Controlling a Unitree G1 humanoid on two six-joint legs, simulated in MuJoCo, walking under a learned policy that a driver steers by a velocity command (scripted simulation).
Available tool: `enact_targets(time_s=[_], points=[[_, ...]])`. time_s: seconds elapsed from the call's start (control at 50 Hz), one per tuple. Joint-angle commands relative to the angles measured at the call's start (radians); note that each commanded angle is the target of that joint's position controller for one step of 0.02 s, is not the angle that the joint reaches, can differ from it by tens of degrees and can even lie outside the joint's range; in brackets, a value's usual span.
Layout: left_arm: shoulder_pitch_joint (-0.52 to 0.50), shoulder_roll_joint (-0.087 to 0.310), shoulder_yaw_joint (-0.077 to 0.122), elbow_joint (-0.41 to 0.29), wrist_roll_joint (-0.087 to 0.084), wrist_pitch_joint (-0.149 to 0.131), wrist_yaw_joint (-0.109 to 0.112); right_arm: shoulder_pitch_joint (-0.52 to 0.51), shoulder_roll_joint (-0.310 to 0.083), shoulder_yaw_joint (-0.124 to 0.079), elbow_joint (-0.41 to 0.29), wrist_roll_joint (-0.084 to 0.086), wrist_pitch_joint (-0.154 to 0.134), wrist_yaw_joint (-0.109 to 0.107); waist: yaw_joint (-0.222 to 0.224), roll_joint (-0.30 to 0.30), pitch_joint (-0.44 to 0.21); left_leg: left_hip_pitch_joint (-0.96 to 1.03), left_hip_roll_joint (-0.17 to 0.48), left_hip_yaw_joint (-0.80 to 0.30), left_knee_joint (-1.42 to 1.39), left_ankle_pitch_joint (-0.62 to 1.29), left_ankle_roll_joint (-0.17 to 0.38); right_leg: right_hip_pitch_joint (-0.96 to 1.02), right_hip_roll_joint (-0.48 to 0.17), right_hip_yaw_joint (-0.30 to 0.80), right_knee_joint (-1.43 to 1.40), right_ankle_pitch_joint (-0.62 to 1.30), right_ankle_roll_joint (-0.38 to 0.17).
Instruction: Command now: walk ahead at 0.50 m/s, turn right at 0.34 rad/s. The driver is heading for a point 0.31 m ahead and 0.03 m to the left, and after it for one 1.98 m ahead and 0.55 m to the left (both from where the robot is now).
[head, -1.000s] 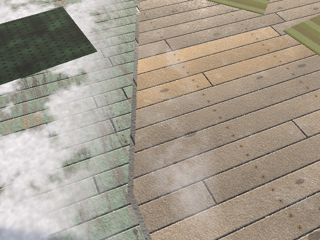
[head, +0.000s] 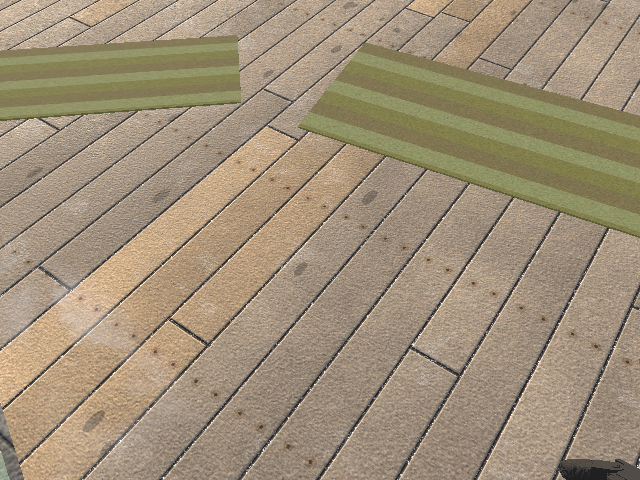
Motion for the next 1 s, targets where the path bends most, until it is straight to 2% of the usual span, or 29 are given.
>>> enact_targets(time_s=[0.02,0.06,0.08,0.12,0.16,0.22,0.32,0.38,0.4,0.42,0.44,0.46,0.48,0.52,0.54,0.58,0.6,0.62,0.68,0.74,0.82,0.86,0.88,0.9,0.92,0.94,0.96,0.98,1.0], points=[[-0.036,0.131,0.014,-0.092,0.000,-0.024,-0.001,0.214,-0.119,-0.038,0.002,0.012,0.016,-0.003,-0.120,0.109,-0.083,0.549,0.377,-0.550,-0.249,-0.299,0.208,-0.559,-0.099,-0.020,0.358,0.063,0.007],[-0.098,0.103,0.015,-0.115,0.021,-0.027,-0.007,0.156,-0.087,-0.020,0.005,-0.005,0.023,-0.004,-0.073,0.091,0.001,0.355,0.306,-0.394,-0.303,-0.124,0.189,-0.491,-0.157,-0.047,0.243,0.152,0.001],[-0.086,0.085,0.011,-0.115,0.018,-0.026,-0.010,0.152,-0.087,-0.019,0.011,-0.007,0.021,-0.004,-0.056,0.118,0.002,0.311,0.287,-0.350,-0.322,-0.063,0.188,-0.448,-0.173,-0.063,0.201,0.167,0.002],[-0.094,0.054,0.004,-0.116,0.026,-0.021,-0.011,0.176,-0.091,-0.019,0.028,0.003,0.016,-0.003,-0.056,0.098,-0.009,0.296,0.254,-0.271,-0.355,0.034,0.192,-0.433,-0.184,-0.104,0.140,0.204,0.008],[-0.151,0.036,-0.010,-0.148,0.029,-0.025,-0.012,0.189,-0.145,-0.031,0.040,0.014,0.016,-0.009,-0.061,0.126,0.012,0.274,0.275,-0.244,-0.381,0.121,0.221,-0.447,-0.205,-0.122,0.004,0.268,0.029],[-0.260,0.016,-0.022,-0.172,0.030,-0.040,-0.020,0.233,-0.166,-0.034,0.054,0.028,0.033,-0.017,-0.092,0.099,0.019,0.255,0.225,-0.165,-0.373,0.158,0.189,-0.373,-0.171,-0.156,-0.224,0.424,0.044],[-0.382,0.041,-0.017,-0.207,0.012,-0.057,-0.042,0.332,-0.178,-0.033,0.085,0.040,0.056,-0.023,-0.124,0.118,0.028,0.300,0.250,-0.202,-0.310,0.119,0.164,-0.268,-0.113,-0.161,-0.411,0.485,0.051],[-0.290,0.093,0.008,-0.186,0.013,-0.069,-0.041,0.318,-0.191,-0.035,0.084,0.040,0.069,-0.031,-0.044,0.133,-0.015,0.302,0.247,-0.227,-0.194,0.157,0.120,-0.070,-0.097,-0.167,-0.511,0.440,0.013],[-0.177,0.134,0.028,-0.157,0.022,-0.071,-0.031,0.316,-0.164,-0.026,0.079,0.033,0.068,-0.031,0.010,0.116,-0.086,0.249,0.193,-0.190,-0.054,0.212,0.090,0.115,-0.120,-0.154,-0.514,0.434,-0.017],[-0.001,0.209,0.049,-0.140,0.044,-0.069,-0.018,0.291,-0.096,-0.001,0.042,0.011,0.063,-0.029,0.089,0.003,-0.234,0.073,0.120,-0.128,0.250,0.023,0.045,0.389,-0.316,0.027,-0.482,0.443,-0.085],[0.058,0.271,0.063,-0.115,0.049,-0.052,-0.021,0.409,-0.015,0.024,0.016,0.029,0.045,-0.030,0.041,-0.286,-0.355,-0.252,0.020,-0.045,0.556,-0.429,0.001,0.633,-0.533,0.410,-0.563,0.278,-0.223],[0.057,0.179,0.042,-0.114,0.043,-0.049,-0.024,0.383,-0.116,-0.001,0.034,0.050,0.042,-0.033,0.063,-0.199,-0.299,-0.353,0.068,-0.121,0.702,-0.436,-0.002,0.571,-0.509,0.470,-0.615,0.134,-0.223],[0.003,0.129,0.024,-0.116,0.033,-0.050,-0.024,0.311,-0.158,-0.016,0.017,0.053,0.044,-0.032,0.058,-0.142,-0.176,-0.391,0.101,-0.119,0.735,-0.348,0.002,0.464,-0.472,0.323,-0.633,0.158,-0.186],[-0.114,0.061,0.002,-0.113,0.035,-0.053,-0.032,0.247,-0.136,-0.022,0.011,0.033,0.063,-0.035,0.007,-0.064,-0.048,-0.333,0.152,-0.102,0.677,-0.221,-0.003,0.253,-0.376,0.121,-0.705,0.290,-0.141],[-0.145,0.067,0.003,-0.107,0.041,-0.058,-0.032,0.264,-0.114,-0.022,0.001,0.035,0.074,-0.030,-0.030,-0.115,-0.029,-0.286,0.174,-0.106,0.656,-0.183,-0.010,0.182,-0.376,0.068,-0.736,0.339,-0.145],[-0.168,0.071,0.011,-0.091,0.040,-0.068,-0.031,0.252,-0.080,-0.016,-0.013,0.037,0.094,-0.023,-0.051,-0.090,-0.001,-0.259,0.187,-0.097,0.624,-0.146,-0.025,0.114,-0.372,-0.016,-0.786,0.426,-0.159],[-0.168,0.059,0.012,-0.082,0.044,-0.072,-0.028,0.240,-0.080,-0.021,-0.010,0.034,0.104,-0.026,-0.050,-0.038,0.004,-0.264,0.180,-0.099,0.627,-0.111,-0.019,0.114,-0.340,-0.072,-0.798,0.456,-0.139],[-0.170,0.097,0.020,-0.074,0.044,-0.075,-0.025,0.228,-0.063,-0.016,-0.034,0.034,0.109,-0.024,-0.066,-0.075,0.013,-0.283,0.188,-0.105,0.580,-0.081,-0.031,0.102,-0.380,-0.090,-0.807,0.500,-0.161],[-0.153,0.117,0.030,-0.048,0.044,-0.071,-0.015,0.155,-0.061,-0.011,-0.057,0.028,0.105,-0.008,-0.045,-0.031,0.031,-0.274,0.184,-0.084,0.413,0.062,-0.036,0.119,-0.351,-0.210,-0.816,0.536,-0.143],[-0.124,0.149,0.039,-0.030,0.033,-0.063,-0.008,0.046,-0.050,-0.001,-0.097,0.025,0.100,0.014,-0.005,-0.012,0.057,-0.239,0.166,-0.030,0.251,0.158,-0.017,0.142,-0.352,-0.292,-0.813,0.548,-0.121],[-0.082,0.184,0.052,0.001,0.011,-0.042,-0.007,-0.042,-0.073,-0.006,-0.151,0.027,0.106,0.031,0.012,-0.020,0.084,-0.238,0.146,0.015,0.150,0.077,0.028,0.254,-0.387,-0.339,-0.764,0.583,-0.091],[-0.085,0.213,0.059,0.006,0.003,-0.028,-0.005,-0.023,-0.099,-0.019,-0.166,0.024,0.110,0.034,-0.016,-0.044,0.053,-0.158,0.094,0.070,0.129,-0.025,0.065,0.297,-0.389,-0.371,-0.657,0.847,-0.069],[-0.091,0.228,0.063,0.006,-0.002,-0.020,-0.003,0.041,-0.123,-0.034,-0.157,0.024,0.113,0.032,-0.058,-0.058,0.005,-0.055,0.050,0.106,0.121,-0.067,0.088,0.300,-0.378,-0.392,-0.543,1.019,-0.055],[-0.105,0.223,0.059,0.003,-0.006,-0.011,-0.001,0.190,-0.164,-0.061,-0.118,0.028,0.115,0.026,-0.144,-0.041,-0.071,0.146,-0.007,0.133,0.060,-0.027,0.121,0.253,-0.341,-0.429,-0.344,1.102,-0.028],[-0.086,0.191,0.044,-0.008,0.013,-0.013,0.004,0.368,-0.243,-0.099,-0.071,0.031,0.123,0.008,-0.216,0.025,-0.165,0.456,0.022,0.026,0.048,0.012,0.166,0.041,-0.303,-0.437,-0.061,0.908,0.021],[0.008,0.039,-0.005,-0.071,0.059,-0.035,-0.008,0.349,-0.377,-0.119,-0.074,0.040,0.119,-0.003,-0.097,0.327,-0.231,0.787,0.297,-0.538,-0.038,-0.115,0.350,-0.435,-0.115,-0.380,0.320,-0.014,0.092],[-0.074,0.093,-0.006,-0.083,0.022,-0.077,-0.020,0.381,-0.314,-0.094,-0.117,0.030,0.102,0.002,-0.159,0.230,-0.397,0.853,0.387,-0.855,-0.222,-0.299,0.414,-0.550,-0.066,-0.123,0.458,-0.116,0.079],[-0.180,0.157,0.010,-0.110,-0.019,-0.095,-0.028,0.353,-0.244,-0.074,-0.106,0.021,0.086,0.007,-0.180,0.150,-0.257,0.779,0.365,-0.725,-0.247,-0.247,0.351,-0.639,-0.114,-0.104,0.458,-0.021,0.051],[-0.201,0.144,0.003,-0.116,-0.009,-0.104,-0.021,0.289,-0.218,-0.065,-0.115,0.021,0.078,0.006,-0.139,0.093,-0.165,0.633,0.330,-0.604,-0.232,-0.089,0.316,-0.612,-0.151,-0.108,0.381,0.059,0.037]])
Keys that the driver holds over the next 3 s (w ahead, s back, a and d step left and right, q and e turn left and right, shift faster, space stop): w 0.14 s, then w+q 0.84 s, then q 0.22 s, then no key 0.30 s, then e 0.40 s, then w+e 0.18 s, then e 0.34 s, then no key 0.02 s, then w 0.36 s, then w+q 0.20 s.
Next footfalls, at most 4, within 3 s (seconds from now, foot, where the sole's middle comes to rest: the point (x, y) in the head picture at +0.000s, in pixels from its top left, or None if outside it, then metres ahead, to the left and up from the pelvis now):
0.42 right None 0.36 -0.15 -0.76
0.92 left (266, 430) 0.58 0.17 -0.76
1.38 right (306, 326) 0.84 0.10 -0.76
1.68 left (227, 405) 0.63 0.26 -0.76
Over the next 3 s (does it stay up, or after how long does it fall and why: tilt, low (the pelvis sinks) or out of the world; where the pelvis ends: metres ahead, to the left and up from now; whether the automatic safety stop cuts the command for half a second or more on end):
stays up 0.98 0.13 0.02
